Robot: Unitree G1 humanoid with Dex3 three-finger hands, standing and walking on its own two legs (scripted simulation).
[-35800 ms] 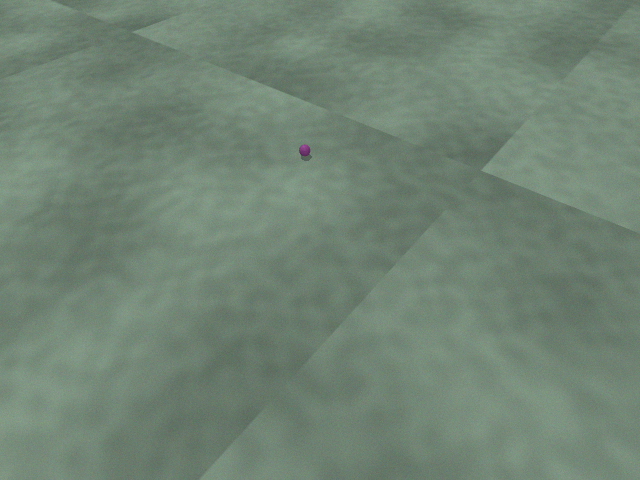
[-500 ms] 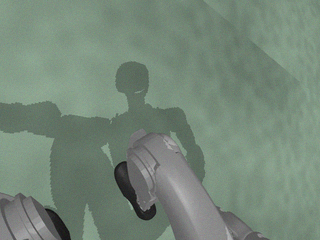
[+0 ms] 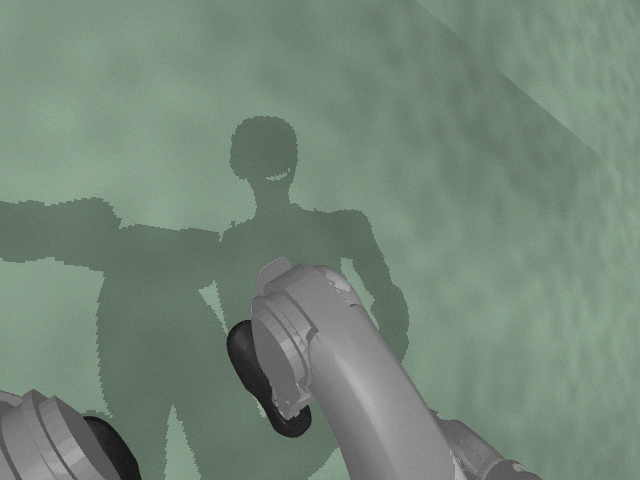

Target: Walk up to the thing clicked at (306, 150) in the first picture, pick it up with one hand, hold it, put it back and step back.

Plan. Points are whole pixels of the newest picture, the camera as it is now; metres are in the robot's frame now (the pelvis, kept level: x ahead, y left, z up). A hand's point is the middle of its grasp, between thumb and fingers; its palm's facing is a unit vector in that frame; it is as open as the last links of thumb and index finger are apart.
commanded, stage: rest palm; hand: left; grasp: from above
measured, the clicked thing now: out of the picture +0.50 +0.38 -0.28
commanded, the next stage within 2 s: none
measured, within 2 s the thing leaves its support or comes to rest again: neither
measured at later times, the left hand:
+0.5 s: hand out of the picture +0.48 +0.37 -0.25, palm faces -0.43 -0.16 -0.89, open 14.0 cm
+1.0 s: hand out of the picture +0.48 +0.36 -0.26, palm faces -0.44 -0.17 -0.88, open 13.9 cm
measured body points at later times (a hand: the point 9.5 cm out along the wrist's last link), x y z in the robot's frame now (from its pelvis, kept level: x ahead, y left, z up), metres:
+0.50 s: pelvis +0.00 +0.00 +0.00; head +0.31 +0.14 +0.30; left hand +0.50 +0.37 -0.20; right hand +0.05 -0.24 -0.05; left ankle +0.06 +0.13 -0.28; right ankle +0.12 -0.11 -0.28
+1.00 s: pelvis +0.00 +0.00 +0.00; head +0.31 +0.14 +0.30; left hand +0.50 +0.37 -0.21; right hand +0.05 -0.24 -0.05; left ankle +0.06 +0.13 -0.28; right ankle +0.12 -0.11 -0.28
